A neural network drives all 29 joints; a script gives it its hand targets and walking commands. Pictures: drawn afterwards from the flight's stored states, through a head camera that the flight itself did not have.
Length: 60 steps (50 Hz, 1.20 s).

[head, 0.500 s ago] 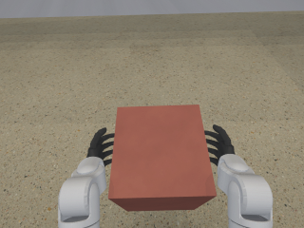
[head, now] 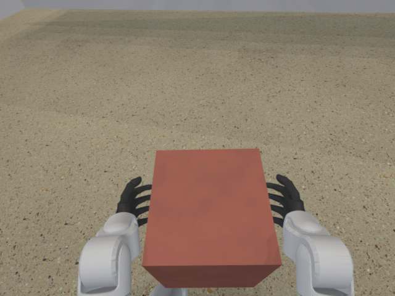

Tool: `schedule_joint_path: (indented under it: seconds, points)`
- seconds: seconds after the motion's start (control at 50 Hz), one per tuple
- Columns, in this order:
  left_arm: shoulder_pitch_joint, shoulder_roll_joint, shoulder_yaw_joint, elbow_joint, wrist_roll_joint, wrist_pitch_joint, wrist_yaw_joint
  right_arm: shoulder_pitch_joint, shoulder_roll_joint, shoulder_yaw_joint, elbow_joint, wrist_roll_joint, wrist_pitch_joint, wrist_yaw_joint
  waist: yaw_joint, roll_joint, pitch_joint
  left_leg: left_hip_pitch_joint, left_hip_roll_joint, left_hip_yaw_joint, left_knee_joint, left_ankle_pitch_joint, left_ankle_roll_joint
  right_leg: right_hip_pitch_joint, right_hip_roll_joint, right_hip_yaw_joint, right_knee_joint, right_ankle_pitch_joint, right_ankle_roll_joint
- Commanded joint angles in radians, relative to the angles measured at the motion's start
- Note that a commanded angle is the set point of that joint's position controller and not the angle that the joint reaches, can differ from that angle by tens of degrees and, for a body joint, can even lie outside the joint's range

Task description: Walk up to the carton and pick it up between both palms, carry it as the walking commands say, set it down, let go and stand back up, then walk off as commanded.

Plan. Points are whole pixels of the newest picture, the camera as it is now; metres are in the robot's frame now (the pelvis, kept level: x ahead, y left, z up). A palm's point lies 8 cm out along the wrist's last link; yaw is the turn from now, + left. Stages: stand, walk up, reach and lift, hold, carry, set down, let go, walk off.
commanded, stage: carry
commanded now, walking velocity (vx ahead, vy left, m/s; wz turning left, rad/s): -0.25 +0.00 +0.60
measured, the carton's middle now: (208, 223) +0.27 -0.01 -0.01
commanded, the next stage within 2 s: none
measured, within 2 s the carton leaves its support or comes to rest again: neither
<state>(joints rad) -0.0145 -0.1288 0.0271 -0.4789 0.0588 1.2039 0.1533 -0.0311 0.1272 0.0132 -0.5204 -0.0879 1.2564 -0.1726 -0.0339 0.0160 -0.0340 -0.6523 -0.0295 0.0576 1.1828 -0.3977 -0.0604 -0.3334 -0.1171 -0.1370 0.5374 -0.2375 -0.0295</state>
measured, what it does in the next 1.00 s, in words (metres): walks backwards, turning left: left foot, then right foot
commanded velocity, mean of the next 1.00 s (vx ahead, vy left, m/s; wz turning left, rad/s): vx -0.08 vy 0.00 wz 0.19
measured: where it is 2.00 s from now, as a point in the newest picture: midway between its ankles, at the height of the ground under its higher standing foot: outside the picture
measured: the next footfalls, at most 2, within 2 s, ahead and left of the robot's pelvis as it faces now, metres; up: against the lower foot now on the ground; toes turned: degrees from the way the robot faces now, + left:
left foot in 0.22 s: -0.10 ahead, +0.15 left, +0.00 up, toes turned +13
right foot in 0.54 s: -0.17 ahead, -0.12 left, +0.00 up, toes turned +12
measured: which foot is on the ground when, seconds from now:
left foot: up 0.00-0.20, down 0.22-0.56, up 0.58-0.84, down 0.86-1.00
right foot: down 0.00-0.22, up 0.24-0.52, down 0.54-0.90, up 0.92-1.00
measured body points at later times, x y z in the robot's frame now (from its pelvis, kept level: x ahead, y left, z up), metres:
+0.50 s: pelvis -0.20 +0.00 -0.01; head -0.18 +0.00 +0.43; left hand +0.00 +0.23 +0.07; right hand +0.10 -0.05 +0.07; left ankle -0.14 +0.14 -0.74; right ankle -0.19 -0.13 -0.71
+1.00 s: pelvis -0.31 -0.02 -0.01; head -0.33 -0.01 +0.44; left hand -0.14 +0.22 +0.07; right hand -0.02 -0.05 +0.08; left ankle -0.32 +0.07 -0.74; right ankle -0.25 -0.14 -0.71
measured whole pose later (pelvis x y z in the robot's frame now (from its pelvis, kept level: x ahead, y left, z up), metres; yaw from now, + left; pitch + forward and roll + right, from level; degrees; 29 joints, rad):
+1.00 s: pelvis -0.31 -0.02 -0.01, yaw +20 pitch +3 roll +0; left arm -0.04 -0.13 0.06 -0.47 0.07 1.25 0.17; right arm -0.08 0.13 0.03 -0.41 -0.08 1.24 -0.18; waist 0.02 -0.04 -0.10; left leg -0.34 0.00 0.09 0.54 -0.25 0.04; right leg -0.45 -0.08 -0.07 0.80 -0.44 0.02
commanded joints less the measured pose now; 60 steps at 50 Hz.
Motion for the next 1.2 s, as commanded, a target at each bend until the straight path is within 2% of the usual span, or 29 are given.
schedule_joint_path:
  seconds: [0.0, 0.04, 0.14, 0.18, 0.2, 0.22, 0.24, 0.26, 0.3, 0.34, 0.44, 0.46, 0.5, 0.52, 0.54, 0.56, 0.62, 0.74, 0.78, 0.82, 0.84, 0.86, 0.9, 1.0, 1.06, 1.12, 1.14, 1.16, 1.18]
  points:
    - [-0.438, -0.87, -0.565, -0.232, -0.315, -0.049, -0.14, -0.487, 0.921, 0.637, -0.179, 0.388, -0.072, 0.159, 0.014, -0.189, -0.243, 0.094, 0.029, 0.04, -0.045, -0.013, 0.002, 0.111, -0.182, 0.008, -0.1, 0.361, -0.06]
    - [-0.301, -0.801, -0.523, -0.153, -0.275, -0.035, -0.123, -0.391, 0.827, 0.622, -0.16, 0.358, -0.056, 0.14, 0.025, -0.28, -0.284, 0.153, 0.01, 0.067, -0.215, -0.066, 0.004, 0.17, -0.215, 0.046, -0.087, 0.417, -0.068]
    - [-0.273, -0.75, -0.527, -0.12, -0.241, -0.004, -0.104, -0.333, 0.775, 0.57, -0.064, 0.33, -0.026, 0.141, 0.03, -0.235, -0.304, 0.299, -0.031, 0.11, -0.643, 0.038, 0.042, 0.196, -0.274, 0.061, -0.023, 0.466, -0.039]
    - [-0.308, -0.735, -0.547, -0.094, -0.251, 0.006, -0.109, -0.307, 0.758, 0.537, -0.017, 0.298, -0.022, 0.142, 0.016, -0.034, -0.24, 0.462, 0.116, -0.108, -0.858, 0.216, 0.056, -0.06, -0.187, 0.005, 0.108, 0.025, 0.053]
    - [-0.329, -0.772, -0.567, -0.102, -0.257, 0.01, -0.112, -0.348, 0.772, 0.534, -0.023, 0.307, -0.027, 0.15, 0.019, 0.194, -0.193, 0.544, 0.336, -0.385, -0.859, 0.481, 0.13, -0.321, -0.082, -0.041, 0.258, -0.362, 0.103]
    - [-0.353, -0.776, -0.558, -0.115, -0.266, 0.002, -0.119, -0.368, 0.792, 0.54, -0.044, 0.316, -0.037, 0.152, 0.017, 0.218, -0.176, 0.441, 0.426, -0.47, -0.806, 0.765, 0.228, -0.326, -0.025, 0.045, 0.448, -0.444, 0.109]
    - [-0.439, -0.834, -0.631, -0.167, -0.312, -0.008, -0.121, -0.387, 0.835, 0.531, -0.07, 0.322, -0.049, 0.16, 0.007, 0.255, -0.197, 0.41, 0.394, -0.452, -0.779, 0.868, 0.269, -0.291, 0.006, 0.099, 0.578, -0.426, 0.097]
    - [-0.504, -0.904, -0.651, -0.205, -0.344, -0.022, -0.137, -0.455, 0.895, 0.55, -0.125, 0.335, -0.064, 0.171, 0.021, 0.12, -0.207, 0.394, 0.355, -0.352, -0.761, 0.779, 0.258, -0.294, 0.005, 0.128, 0.67, -0.341, 0.098]
    - [-0.552, -0.947, -0.679, -0.224, -0.375, -0.036, -0.147, -0.439, 0.884, 0.512, -0.119, 0.304, -0.08, 0.182, 0.027, 0.135, -0.203, 0.308, 0.234, -0.224, -0.795, 0.3, 0.168, -0.27, 0.018, 0.121, 0.707, -0.184, 0.074]
    - [-0.556, -0.95, -0.695, -0.231, -0.387, -0.033, -0.144, -0.428, 0.884, 0.501, -0.116, 0.296, -0.086, 0.174, 0.029, 0.139, -0.245, 0.321, 0.221, -0.231, -0.822, 0.14, 0.147, -0.258, 0.023, 0.123, 0.675, -0.15, 0.065]
    - [-0.408, -0.892, -0.68, -0.142, -0.374, -0.008, -0.139, -0.282, 0.808, 0.468, -0.066, 0.258, -0.084, 0.146, 0.025, 0.225, -0.368, 0.424, 0.246, -0.327, -0.853, 0.205, 0.138, -0.076, 0.072, 0.108, 0.252, -0.269, 0.034]
    - [-0.385, -0.888, -0.655, -0.117, -0.366, -0.007, -0.143, -0.308, 0.804, 0.488, -0.091, 0.266, -0.084, 0.142, 0.022, 0.168, -0.365, 0.401, 0.252, -0.339, -0.871, 0.206, 0.138, -0.014, 0.1, 0.081, 0.152, -0.268, 0.034]
    - [-0.384, -0.862, -0.624, -0.101, -0.341, -0.003, -0.144, -0.36, 0.813, 0.515, -0.064, 0.274, -0.073, 0.133, 0.043, 0.168, -0.333, 0.338, 0.185, -0.278, -0.862, 0.164, 0.074, 0.196, 0.106, 0.029, -0.216, -0.218, 0.031]
    - [-0.373, -0.847, -0.612, -0.105, -0.341, -0.006, -0.153, -0.348, 0.798, 0.52, -0.073, 0.264, -0.073, 0.138, 0.051, 0.044, -0.335, 0.205, 0.114, -0.196, -0.746, 0.078, 0.021, 0.328, -0.027, 0.177, -0.3, -0.247, 0.0]
    - [-0.361, -0.833, -0.585, -0.096, -0.333, -0.012, -0.156, -0.341, 0.805, 0.531, -0.086, 0.262, -0.073, 0.138, 0.045, -0.24, -0.285, 0.04, -0.002, -0.079, -0.53, -0.029, -0.018, 0.365, -0.258, 0.453, -0.321, -0.16, -0.06]
    - [-0.352, -0.868, -0.581, -0.081, -0.321, -0.025, -0.159, -0.424, 0.806, 0.568, -0.148, 0.29, -0.068, 0.148, 0.045, -0.387, -0.195, 0.009, -0.001, 0.017, -0.328, -0.152, -0.008, 0.143, -0.4, 0.448, -0.309, 0.04, -0.145]
    - [-0.386, -0.886, -0.565, -0.121, -0.314, -0.024, -0.163, -0.493, 0.899, 0.615, -0.13, 0.34, -0.068, 0.154, 0.025, -0.136, -0.158, 0.09, 0.02, 0.007, -0.101, 0.013, 0.015, 0.023, -0.19, 0.167, -0.253, 0.029, -0.083]
    - [-0.334, -0.791, -0.512, -0.111, -0.267, -0.018, -0.13, -0.434, 0.844, 0.611, -0.085, 0.361, -0.048, 0.138, 0.033, -0.276, -0.233, 0.223, 0.006, 0.056, -0.48, 0.003, 0.048, 0.142, -0.142, 0.166, -0.127, 0.23, -0.072]
    - [-0.345, -0.781, -0.533, -0.12, -0.278, -0.005, -0.126, -0.408, 0.833, 0.591, -0.068, 0.342, -0.037, 0.132, 0.026, -0.224, -0.262, 0.302, -0.008, 0.087, -0.731, 0.134, 0.054, 0.175, -0.14, 0.169, -0.076, 0.282, -0.062]
    - [-0.327, -0.76, -0.553, -0.091, -0.268, 0.008, -0.117, -0.355, 0.802, 0.551, -0.009, 0.325, -0.031, 0.138, 0.033, -0.015, -0.317, 0.522, 0.139, -0.088, -0.843, 0.28, 0.052, 0.032, -0.096, 0.139, 0.044, 0.118, 0.014]
    - [-0.374, -0.773, -0.575, -0.106, -0.284, 0.014, -0.122, -0.349, 0.775, 0.517, -0.001, 0.301, -0.033, 0.14, 0.034, 0.175, -0.3, 0.634, 0.315, -0.259, -0.812, 0.581, 0.091, -0.168, -0.024, 0.094, 0.152, -0.101, 0.049]
    - [-0.362, -0.769, -0.572, -0.104, -0.275, 0.013, -0.12, -0.355, 0.804, 0.536, 0.016, 0.322, -0.038, 0.15, 0.027, 0.215, -0.287, 0.604, 0.396, -0.293, -0.78, 0.718, 0.17, -0.193, 0.0, 0.062, 0.156, -0.271, 0.065]
    - [-0.505, -0.853, -0.627, -0.158, -0.332, 0.01, -0.142, -0.433, 0.864, 0.523, -0.046, 0.318, -0.058, 0.156, 0.016, 0.15, -0.237, 0.402, 0.346, -0.271, -0.833, 0.534, 0.221, -0.091, 0.02, 0.091, 0.276, -0.28, 0.065]
    - [-0.542, -0.91, -0.678, -0.166, -0.382, -0.004, -0.141, -0.367, 0.857, 0.47, -0.032, 0.287, -0.076, 0.162, 0.029, 0.145, -0.288, 0.469, 0.275, -0.204, -0.882, 0.139, 0.162, -0.162, 0.052, 0.097, 0.327, -0.198, 0.044]
    - [-0.449, -0.872, -0.63, -0.079, -0.356, 0.011, -0.138, -0.384, 0.817, 0.484, -0.048, 0.277, -0.073, 0.139, 0.028, 0.118, -0.267, 0.48, 0.276, -0.203, -0.828, 0.328, 0.179, -0.087, 0.077, 0.058, 0.116, -0.25, 0.048]
    - [-0.442, -0.879, -0.624, -0.121, -0.347, -0.001, -0.139, -0.398, 0.838, 0.528, -0.08, 0.303, -0.072, 0.145, 0.037, 0.104, -0.345, 0.452, 0.236, -0.146, -0.78, 0.342, 0.119, 0.13, 0.053, 0.05, -0.149, -0.076, 0.039]
    - [-0.43, -0.865, -0.608, -0.093, -0.334, 0.007, -0.138, -0.403, 0.831, 0.521, -0.057, 0.301, -0.065, 0.145, 0.032, 0.074, -0.328, 0.395, 0.21, -0.129, -0.761, 0.291, 0.096, 0.161, 0.003, 0.101, -0.145, -0.067, 0.036]
    - [-0.413, -0.854, -0.597, -0.089, -0.328, -0.007, -0.14, -0.363, 0.829, 0.529, -0.055, 0.287, -0.063, 0.141, 0.026, -0.101, -0.333, 0.354, 0.155, -0.066, -0.705, 0.296, 0.063, 0.189, -0.076, 0.196, -0.13, 0.086, 0.018]
    - [-0.39, -0.862, -0.577, -0.04, -0.31, -0.003, -0.14, -0.426, 0.823, 0.55, -0.086, 0.309, -0.058, 0.149, 0.022, -0.16, -0.278, 0.315, 0.116, -0.002, -0.685, 0.184, 0.053, 0.12, -0.117, 0.216, -0.158, 0.121, 0.008]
